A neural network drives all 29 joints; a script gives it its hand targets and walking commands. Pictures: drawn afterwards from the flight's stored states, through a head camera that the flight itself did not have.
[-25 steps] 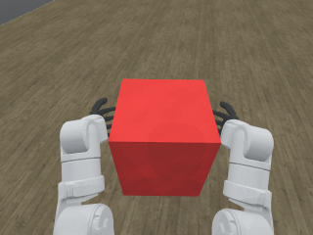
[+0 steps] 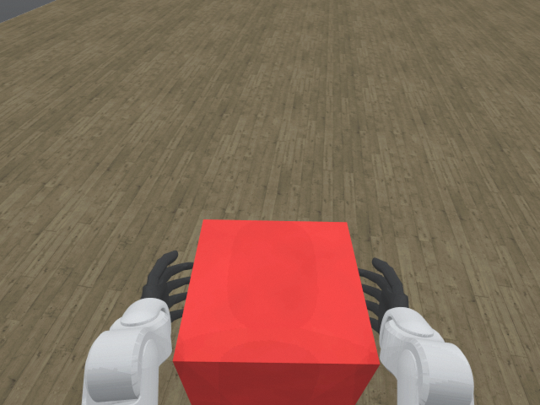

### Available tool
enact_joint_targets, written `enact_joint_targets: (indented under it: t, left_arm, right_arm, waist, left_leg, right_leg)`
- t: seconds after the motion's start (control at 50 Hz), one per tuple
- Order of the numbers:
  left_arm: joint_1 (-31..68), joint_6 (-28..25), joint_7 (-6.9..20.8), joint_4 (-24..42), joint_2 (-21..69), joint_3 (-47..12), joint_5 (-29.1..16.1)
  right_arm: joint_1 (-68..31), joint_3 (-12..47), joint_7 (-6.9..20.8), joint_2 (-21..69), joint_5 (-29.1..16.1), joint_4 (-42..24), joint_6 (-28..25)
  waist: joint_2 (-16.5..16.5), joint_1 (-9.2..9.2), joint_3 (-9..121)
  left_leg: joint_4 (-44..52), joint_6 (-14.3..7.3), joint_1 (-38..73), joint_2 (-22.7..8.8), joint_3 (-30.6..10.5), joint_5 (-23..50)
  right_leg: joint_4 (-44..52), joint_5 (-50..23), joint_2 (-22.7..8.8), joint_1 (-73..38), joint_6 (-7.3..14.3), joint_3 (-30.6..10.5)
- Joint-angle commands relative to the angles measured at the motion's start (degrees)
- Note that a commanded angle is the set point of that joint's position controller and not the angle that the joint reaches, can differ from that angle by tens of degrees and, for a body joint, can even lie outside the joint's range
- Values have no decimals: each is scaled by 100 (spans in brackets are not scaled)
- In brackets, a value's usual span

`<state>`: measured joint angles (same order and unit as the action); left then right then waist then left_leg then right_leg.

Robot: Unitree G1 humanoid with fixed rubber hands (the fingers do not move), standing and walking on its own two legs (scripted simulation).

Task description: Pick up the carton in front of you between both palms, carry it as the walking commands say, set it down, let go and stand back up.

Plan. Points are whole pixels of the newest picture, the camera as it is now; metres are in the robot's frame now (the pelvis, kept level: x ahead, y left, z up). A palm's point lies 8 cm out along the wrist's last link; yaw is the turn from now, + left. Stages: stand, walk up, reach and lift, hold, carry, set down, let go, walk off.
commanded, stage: carry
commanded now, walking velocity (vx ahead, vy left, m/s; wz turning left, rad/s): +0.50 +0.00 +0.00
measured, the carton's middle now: (272, 327) +0.27 +0.00 +0.00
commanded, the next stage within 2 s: none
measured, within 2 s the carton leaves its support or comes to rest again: neither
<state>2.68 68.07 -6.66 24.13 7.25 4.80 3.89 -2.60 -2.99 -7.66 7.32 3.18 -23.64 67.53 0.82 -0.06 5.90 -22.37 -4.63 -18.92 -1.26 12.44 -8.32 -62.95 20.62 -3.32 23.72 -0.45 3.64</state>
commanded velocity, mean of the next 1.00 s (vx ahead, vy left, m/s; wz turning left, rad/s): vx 0.50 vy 0.00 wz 0.00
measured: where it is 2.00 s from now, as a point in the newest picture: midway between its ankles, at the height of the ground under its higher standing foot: (261, 202)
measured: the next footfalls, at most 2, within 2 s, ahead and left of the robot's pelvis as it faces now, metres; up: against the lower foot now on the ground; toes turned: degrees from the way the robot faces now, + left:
right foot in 0.38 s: +0.46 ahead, -0.13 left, +0.00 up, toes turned -9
left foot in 0.92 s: +0.80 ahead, +0.12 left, +0.00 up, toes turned +14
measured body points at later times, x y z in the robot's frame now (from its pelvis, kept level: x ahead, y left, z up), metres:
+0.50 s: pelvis +0.33 -0.05 -0.01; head +0.31 -0.06 +0.44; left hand +0.57 +0.12 +0.06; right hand +0.59 -0.18 +0.05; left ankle +0.15 +0.07 -0.64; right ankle +0.43 -0.12 -0.74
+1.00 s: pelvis +0.67 +0.03 -0.02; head +0.65 +0.04 +0.43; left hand +0.91 +0.19 +0.06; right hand +0.92 -0.12 +0.07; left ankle +0.76 +0.11 -0.74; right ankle +0.47 -0.11 -0.67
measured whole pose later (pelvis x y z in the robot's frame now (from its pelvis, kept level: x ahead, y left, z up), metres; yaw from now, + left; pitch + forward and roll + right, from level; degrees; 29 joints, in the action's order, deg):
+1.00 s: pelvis +0.67 +0.03 -0.02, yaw +1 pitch +3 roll +0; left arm 0.1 70.6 -8.1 29.4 7.3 4.2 2.5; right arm -0.3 -2.1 -7.8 7.3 2.0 -27.8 69.3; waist 2.5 0.6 6.7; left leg -31.8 -5.1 -26.8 -3.3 14.1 -8.5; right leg -54.7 26.0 -4.9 9.4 -1.8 3.9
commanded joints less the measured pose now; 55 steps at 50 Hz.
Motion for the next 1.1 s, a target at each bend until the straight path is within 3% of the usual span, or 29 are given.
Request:
enact_joint_targets:
  t: [0.0, 0.04, 0.08, 0.16, 0.28, 0.32, 0.34, 0.36, 0.38, 0.4, 0.42, 0.44, 0.46, 0.48, 0.52, 0.58, 0.66, 0.82, 0.86, 0.88, 0.9, 0.92, 0.94, 0.96, 0.98, 1.0, 1.02, 1.04, 1.08]
  left_arm:
    - [2376, -145, 769, 865, 5356, -4095, -1797]
    - [2121, -152, 711, 842, 5197, -4042, -1668]
    - [1970, -112, 635, 830, 4963, -3954, -1535]
    - [1821, 17, 481, 888, 4470, -3801, -1452]
    - [1934, 199, 335, 897, 3849, -3600, -1497]
    - [1933, 220, 299, 821, 3714, -3512, -1510]
    - [1803, 218, 274, 810, 3669, -3481, -1509]
    - [1759, 214, 266, 699, 3668, -3413, -1487]
    - [1745, 212, 272, 716, 3676, -3369, -1485]
    - [1858, 172, 307, 633, 3770, -3391, -1521]
    - [1635, 139, 367, 601, 4085, -3470, -1608]
    - [1774, 86, 450, 748, 4344, -3572, -1660]
    - [1847, 18, 536, 778, 4640, -3672, -1702]
    - [1950, -54, 614, 810, 4858, -3749, -1716]
    - [1966, -170, 730, 831, 5075, -3848, -1739]
    - [1786, -257, 822, 875, 4950, -3922, -1756]
    - [1676, -243, 801, 1010, 4577, -3905, -1759]
    - [1541, 61, 431, 1114, 3670, -3593, -1580]
    - [1607, 135, 356, 1121, 3542, -3576, -1585]
    - [1663, 167, 326, 1155, 3499, -3590, -1608]
    - [1698, 195, 301, 1189, 3481, -3620, -1622]
    - [1730, 219, 284, 1232, 3478, -3654, -1642]
    - [1748, 232, 293, 1415, 3585, -3729, -1663]
    - [1860, 229, 335, 1394, 3783, -3836, -1741]
    - [1950, 188, 406, 1342, 4110, -3910, -1753]
    - [1979, 127, 487, 1281, 4441, -3961, -1765]
    - [1978, 56, 557, 1228, 4708, -4007, -1774]
    - [1970, -12, 606, 1178, 4879, -4045, -1747]
    - [1791, -129, 643, 1068, 5010, -4057, -1648]
  right_arm:
    - [-2182, 3541, 845, 5312, -1571, -846, -119]
    - [-2055, 3590, 881, 5098, -1632, -889, -105]
    - [-1937, 3592, 885, 4829, -1660, -879, -65]
    - [-1799, 3512, 779, 4282, -1663, -951, 39]
    - [-1805, 3309, 528, 3729, -1519, -874, 192]
    - [-1895, 3306, 463, 3647, -1499, -871, 221]
    - [-1861, 3296, 430, 3581, -1493, -901, 241]
    - [-1894, 3323, 411, 3576, -1489, -915, 252]
    - [-1899, 3346, 397, 3595, -1491, -942, 261]
    - [-1831, 3420, 407, 3727, -1468, -1108, 273]
    - [-1961, 3534, 456, 3878, -1551, -1119, 245]
    - [-1976, 3625, 518, 4262, -1560, -1040, 188]
    - [-1989, 3663, 597, 4574, -1575, -1029, 118]
    - [-1997, 3720, 664, 4844, -1569, -965, 45]
    - [-1882, 3787, 744, 5095, -1483, -864, -86]
    - [-1662, 3804, 743, 5071, -1347, -847, -203]
    - [-1591, 3823, 676, 4793, -1336, -1004, -188]
    - [-1623, 3582, 462, 3789, -1491, -1233, 159]
    - [-1627, 3464, 423, 3631, -1508, -1194, 222]
    - [-1546, 3382, 402, 3583, -1487, -1138, 238]
    - [-1456, 3302, 388, 3554, -1485, -1050, 244]
    - [-1423, 3240, 381, 3503, -1452, -1044, 244]
    - [-1526, 3268, 399, 3571, -1519, -1016, 214]
    - [-1367, 3286, 448, 3866, -1602, -1011, 190]
    - [-1497, 3361, 521, 4172, -1616, -1125, 138]
    - [-1611, 3444, 601, 4477, -1642, -1176, 86]
    - [-1764, 3564, 677, 4745, -1674, -1242, 26]
    - [-1854, 3641, 737, 4890, -1690, -1253, -31]
    - [-1816, 3728, 829, 4956, -1723, -1246, -111]
  waist:
    - [-633, 61, 1524]
    - [-789, 61, 1266]
    - [-847, 71, 947]
    - [-761, 82, 456]
    - [-898, 96, -142]
    - [-1041, 37, 80]
    - [-1037, -48, 381]
    - [-718, -138, 840]
    - [-47, -189, 1383]
    - [1603, -188, 2000]
    - [1542, -101, 1746]
    - [1168, -93, 1694]
    - [573, -79, 1704]
    - [240, -61, 1541]
    - [438, -39, 1458]
    - [651, -43, 1168]
    - [594, -49, 701]
    - [722, -94, -46]
    - [796, -70, 94]
    - [692, 18, 391]
    - [334, 108, 875]
    - [-547, 158, 1285]
    - [-2157, 132, 1791]
    - [-1910, 121, 1641]
    - [-1426, 136, 1587]
    - [-738, 113, 1592]
    - [-447, 79, 1460]
    - [-514, 49, 1465]
    - [-668, 43, 1389]
  left_leg:
    - [1170, -202, 2038, -1618, -1735, 641]
    - [1463, -232, 1817, -1488, -1424, 89]
    - [1619, -273, 1785, -1411, -1272, 5]
    - [1601, -221, 1747, -1265, -900, 665]
    - [1458, -143, 2007, -1274, -546, 1528]
    - [818, -19, 2158, -1259, -353, 2932]
    - [77, 93, 2105, -1155, -131, 3567]
    - [-1123, 286, 1640, -886, 102, 3377]
    - [-2490, 429, 534, -711, -46, 1880]
    - [-4470, 722, -1191, 71, -283, -276]
    - [-5172, 595, -1730, 152, -1063, -1675]
    - [-5450, 410, -1803, -231, -1309, -1561]
    - [-5295, 325, -1760, -460, -1315, -1276]
    - [-4917, 299, -1656, -661, -1331, -959]
    - [-4339, 347, -1365, -722, -1165, -500]
    - [-3463, 500, -1524, -748, -902, -157]
    - [-2175, 663, -1925, -694, -602, 424]
    - [-691, 452, -1657, -475, -237, 813]
    - [-533, 335, -931, -302, -1, 536]
    - [-339, 314, -63, -39, 310, 325]
    - [-370, 312, 1282, 80, 329, -26]
    - [148, 106, 2345, -1104, -1477, -1104]
    - [856, -649, 3685, -2438, -4003, -1313]
    - [1078, -684, 3357, -2409, -4106, -217]
    - [860, -610, 3044, -2210, -3388, 574]
    - [758, -445, 2712, -2076, -2841, 799]
    - [876, -290, 2281, -1970, -2363, 832]
    - [1037, -163, 2025, -1845, -2022, 500]
    - [1266, -147, 1875, -1693, -1621, 166]
  right_leg:
    - [365, -544, -373, 1112, -20, -138]
    - [877, -938, -375, 1217, -98, 38]
    - [1438, -1330, -409, 1523, -176, 181]
    - [2274, -2037, -328, 1558, -191, 437]
    - [3264, -2256, -154, 1081, 101, 702]
    - [3456, -2026, 72, 307, 215, 905]
    - [3606, -1808, 338, -474, 222, 1187]
    - [3718, -1434, 472, -1685, 216, 1225]
    - [3914, -172, -558, -2896, 362, -261]
    - [4613, 586, -2131, -4158, 1234, -3110]
    - [5179, -574, -2106, -3761, 1217, -3599]
    - [4984, -1340, -1960, -3489, 1070, -2709]
    - [4847, -1602, -1790, -3100, 910, -2112]
    - [4949, -1565, -1671, -2622, 761, -1602]
    - [5286, -868, -1436, -2059, 566, -956]
    - [5682, -490, -1334, -1901, 633, -486]
    - [5867, -759, -1189, -2161, 727, -138]
    - [5515, -2210, -1180, -2693, 613, 348]
    - [4940, -3157, -1169, -2706, 491, 500]
    - [4129, -3730, -991, -2547, 360, 795]
    - [2919, -3765, -689, -1990, 197, 1009]
    - [1412, -2470, -399, -877, -64, 956]
    - [-310, 97, 393, 952, -257, 600]
    - [-1014, 609, 215, 1383, -85, -164]
    - [-1241, 444, -50, 1411, 74, -352]
    - [-1076, 109, -294, 1362, 154, -406]
    - [-677, -227, -457, 1216, 172, -417]
    - [-340, -481, -509, 1032, 165, -379]
    - [85, -801, -435, 984, 129, -168]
